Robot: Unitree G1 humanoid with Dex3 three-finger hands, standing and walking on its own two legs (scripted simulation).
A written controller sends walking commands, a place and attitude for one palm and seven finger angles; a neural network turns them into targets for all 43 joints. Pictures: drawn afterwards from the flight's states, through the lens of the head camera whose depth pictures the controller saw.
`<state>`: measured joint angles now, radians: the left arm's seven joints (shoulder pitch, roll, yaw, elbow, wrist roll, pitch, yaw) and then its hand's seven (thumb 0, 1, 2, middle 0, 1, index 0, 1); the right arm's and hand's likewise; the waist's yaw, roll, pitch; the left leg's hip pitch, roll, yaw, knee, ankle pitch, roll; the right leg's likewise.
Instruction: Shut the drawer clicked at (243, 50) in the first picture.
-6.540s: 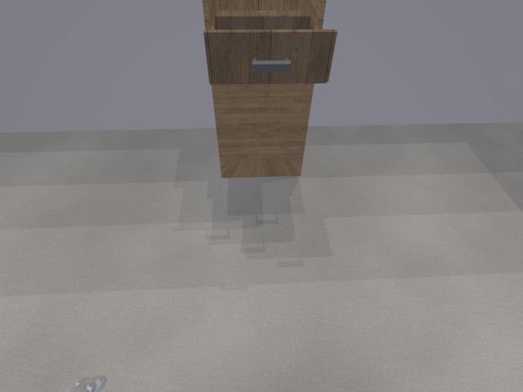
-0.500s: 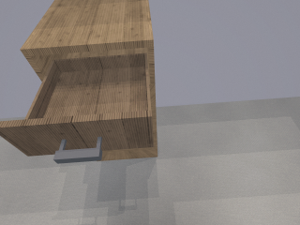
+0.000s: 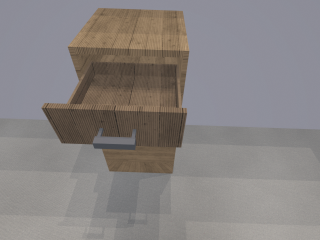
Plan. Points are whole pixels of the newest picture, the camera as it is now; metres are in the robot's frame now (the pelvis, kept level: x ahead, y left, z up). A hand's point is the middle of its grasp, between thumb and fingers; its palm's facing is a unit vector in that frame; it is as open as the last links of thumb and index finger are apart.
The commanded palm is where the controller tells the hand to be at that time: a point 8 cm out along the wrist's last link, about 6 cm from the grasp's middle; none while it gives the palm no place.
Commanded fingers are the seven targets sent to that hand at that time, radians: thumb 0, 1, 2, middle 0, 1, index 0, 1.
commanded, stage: come to a stop and stand still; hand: left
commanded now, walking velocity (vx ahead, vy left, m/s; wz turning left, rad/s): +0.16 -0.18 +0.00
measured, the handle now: (116, 137) +0.38 +0.17 +0.03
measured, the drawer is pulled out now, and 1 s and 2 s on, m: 0.30 0.30 0.30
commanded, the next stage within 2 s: look again from close up in 0.24 s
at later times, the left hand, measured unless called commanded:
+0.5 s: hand out of the picture +0.05 +0.17 -0.18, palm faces -0.03 -0.97 -0.23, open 7.3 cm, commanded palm none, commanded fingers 0.00 0.90 0.90 -0.20 -0.30 -0.20 -0.30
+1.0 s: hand out of the picture -0.02 +0.16 -0.17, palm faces +0.04 -0.98 -0.20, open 7.4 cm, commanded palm none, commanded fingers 0.00 0.90 0.90 -0.20 -0.30 -0.20 -0.30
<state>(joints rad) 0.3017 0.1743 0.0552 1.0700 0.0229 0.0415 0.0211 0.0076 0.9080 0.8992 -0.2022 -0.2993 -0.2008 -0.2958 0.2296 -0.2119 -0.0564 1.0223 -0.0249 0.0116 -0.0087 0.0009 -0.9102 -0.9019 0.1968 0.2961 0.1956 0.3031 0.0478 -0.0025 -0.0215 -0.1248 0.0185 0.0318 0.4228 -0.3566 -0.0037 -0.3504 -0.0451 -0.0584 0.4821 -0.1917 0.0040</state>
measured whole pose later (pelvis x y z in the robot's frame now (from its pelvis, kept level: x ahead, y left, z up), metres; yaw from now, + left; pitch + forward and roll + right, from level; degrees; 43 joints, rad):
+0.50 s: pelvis +0.01 -0.01 -0.01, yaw -1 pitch +0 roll -1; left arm 0.24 0.14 0.01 1.09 0.02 -0.04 0.04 0.01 0.94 0.90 -0.20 -0.30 -0.20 -0.30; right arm 0.35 -0.15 -0.01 1.11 -0.02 0.00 -0.02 0.01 -0.91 -0.90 0.20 0.30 0.20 0.30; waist -0.04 0.06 0.07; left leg -0.23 0.04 0.01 0.65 -0.40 -0.01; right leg -0.28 -0.02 -0.05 0.61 -0.33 0.01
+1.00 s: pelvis -0.01 -0.01 +0.00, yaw +0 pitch -3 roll +0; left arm 0.33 0.14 0.00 1.10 0.01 0.00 0.03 0.01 0.91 0.90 -0.20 -0.30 -0.20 -0.30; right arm 0.30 -0.16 0.01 1.11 -0.02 0.01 -0.02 0.00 -0.91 -0.90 0.20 0.30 0.20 0.30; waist 0.00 0.01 0.03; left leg -0.14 0.01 0.00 0.48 -0.29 -0.01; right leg -0.20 -0.05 -0.06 0.50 -0.24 0.01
